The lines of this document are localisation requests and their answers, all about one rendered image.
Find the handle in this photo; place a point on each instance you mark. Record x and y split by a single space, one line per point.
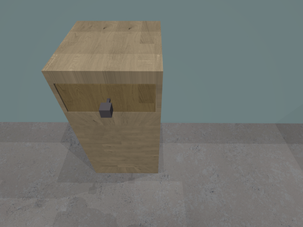
106 109

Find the cabinet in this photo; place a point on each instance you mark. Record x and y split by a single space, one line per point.
112 52

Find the drawer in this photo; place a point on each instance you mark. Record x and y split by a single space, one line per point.
124 97

